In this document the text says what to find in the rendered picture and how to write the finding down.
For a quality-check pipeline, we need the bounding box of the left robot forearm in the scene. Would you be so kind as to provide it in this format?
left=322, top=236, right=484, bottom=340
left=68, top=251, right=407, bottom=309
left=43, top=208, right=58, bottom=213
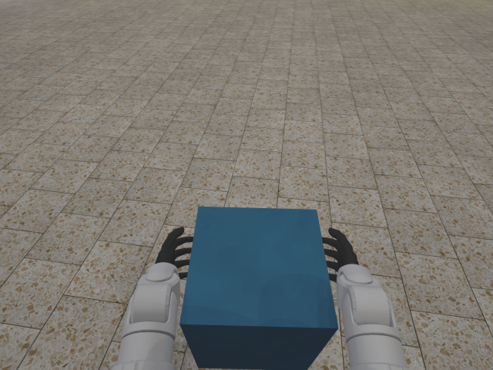
left=110, top=262, right=180, bottom=370

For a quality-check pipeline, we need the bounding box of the right robot hand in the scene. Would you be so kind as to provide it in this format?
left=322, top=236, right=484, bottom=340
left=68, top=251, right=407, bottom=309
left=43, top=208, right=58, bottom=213
left=322, top=227, right=359, bottom=283

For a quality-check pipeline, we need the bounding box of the carton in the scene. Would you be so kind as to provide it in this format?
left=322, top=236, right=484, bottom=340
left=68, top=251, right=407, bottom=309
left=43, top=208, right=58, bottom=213
left=179, top=207, right=338, bottom=370

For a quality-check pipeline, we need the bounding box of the right robot forearm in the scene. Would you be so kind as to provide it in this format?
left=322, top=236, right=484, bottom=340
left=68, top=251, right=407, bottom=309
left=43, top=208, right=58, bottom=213
left=337, top=264, right=410, bottom=370

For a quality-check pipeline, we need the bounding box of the left robot hand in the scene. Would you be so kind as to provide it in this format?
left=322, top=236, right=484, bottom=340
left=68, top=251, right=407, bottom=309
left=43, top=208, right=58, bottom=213
left=155, top=227, right=193, bottom=279

